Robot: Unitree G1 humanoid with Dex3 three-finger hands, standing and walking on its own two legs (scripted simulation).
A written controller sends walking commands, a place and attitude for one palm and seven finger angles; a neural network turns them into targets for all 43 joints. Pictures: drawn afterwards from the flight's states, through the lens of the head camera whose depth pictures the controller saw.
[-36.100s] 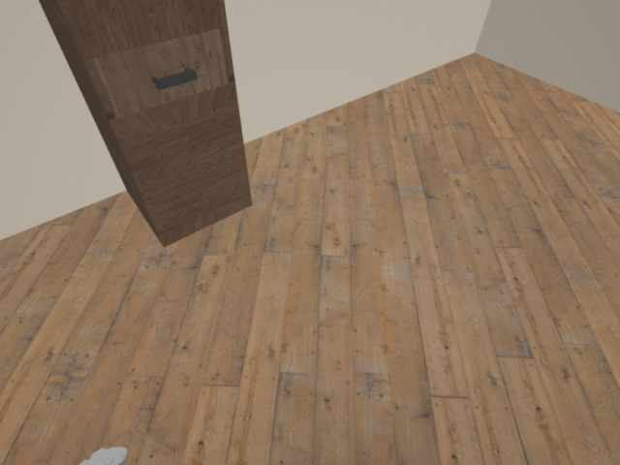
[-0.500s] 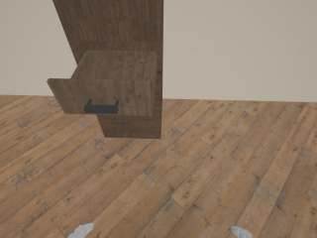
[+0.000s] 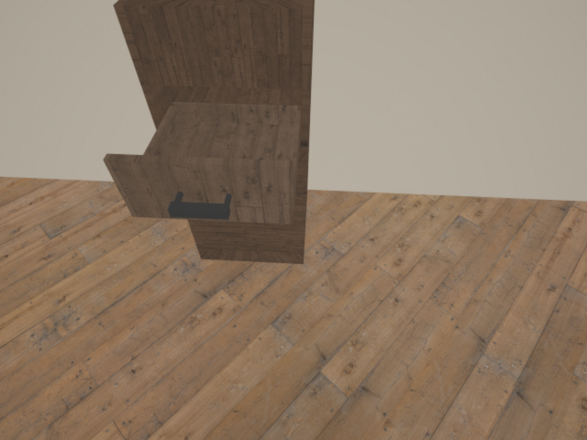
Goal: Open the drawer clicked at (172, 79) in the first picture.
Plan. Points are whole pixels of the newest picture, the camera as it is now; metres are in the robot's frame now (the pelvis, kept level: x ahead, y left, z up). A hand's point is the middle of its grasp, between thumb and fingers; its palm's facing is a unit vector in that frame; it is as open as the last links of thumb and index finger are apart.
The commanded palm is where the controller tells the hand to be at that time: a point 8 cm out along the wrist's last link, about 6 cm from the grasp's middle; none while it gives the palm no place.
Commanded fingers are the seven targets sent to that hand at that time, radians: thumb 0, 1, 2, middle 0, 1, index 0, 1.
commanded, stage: let the arm hang, fingers relaxed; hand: left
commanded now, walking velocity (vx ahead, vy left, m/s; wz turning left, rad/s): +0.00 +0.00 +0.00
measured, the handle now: (201, 203) +0.58 +0.24 -0.08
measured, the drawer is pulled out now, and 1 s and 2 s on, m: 0.30 0.30 0.30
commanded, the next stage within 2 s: look to check the result in 0.34 s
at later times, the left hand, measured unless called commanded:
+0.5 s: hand out of the picture +0.00 +0.18 -0.17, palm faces +0.02 -0.98 -0.20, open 7.4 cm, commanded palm none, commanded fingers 0.00 0.90 0.90 -0.20 -0.30 -0.20 -0.30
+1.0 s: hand out of the picture +0.02 +0.17 -0.17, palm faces +0.00 -0.98 -0.20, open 7.4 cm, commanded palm none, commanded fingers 0.00 0.90 0.90 -0.20 -0.30 -0.20 -0.30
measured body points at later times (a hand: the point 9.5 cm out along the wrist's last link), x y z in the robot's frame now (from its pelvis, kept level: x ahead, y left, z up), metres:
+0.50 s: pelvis +0.00 +0.01 +0.00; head +0.02 +0.00 +0.45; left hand +0.00 +0.23 -0.16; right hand -0.02 -0.20 -0.16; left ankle +0.03 +0.13 -0.74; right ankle +0.01 -0.10 -0.74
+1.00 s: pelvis +0.01 +0.00 +0.00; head +0.03 +0.00 +0.45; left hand +0.02 +0.23 -0.16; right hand +0.00 -0.21 -0.16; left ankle +0.03 +0.13 -0.74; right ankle +0.01 -0.10 -0.74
